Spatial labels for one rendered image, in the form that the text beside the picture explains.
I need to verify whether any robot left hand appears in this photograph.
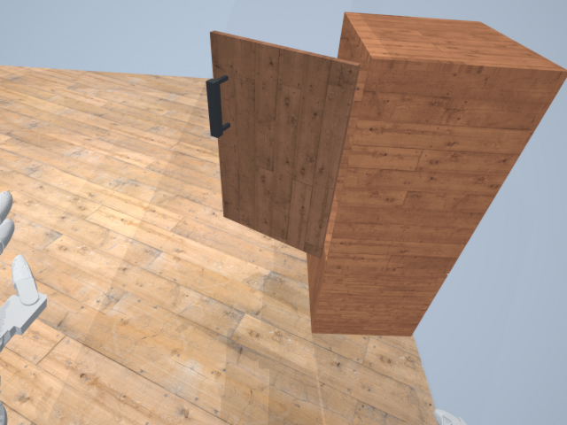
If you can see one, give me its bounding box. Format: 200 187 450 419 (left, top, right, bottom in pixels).
0 191 47 352

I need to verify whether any cupboard door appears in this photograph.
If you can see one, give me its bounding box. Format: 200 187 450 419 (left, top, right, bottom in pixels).
210 31 361 259

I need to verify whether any handle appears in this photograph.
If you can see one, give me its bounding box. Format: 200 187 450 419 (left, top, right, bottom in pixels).
206 75 230 138

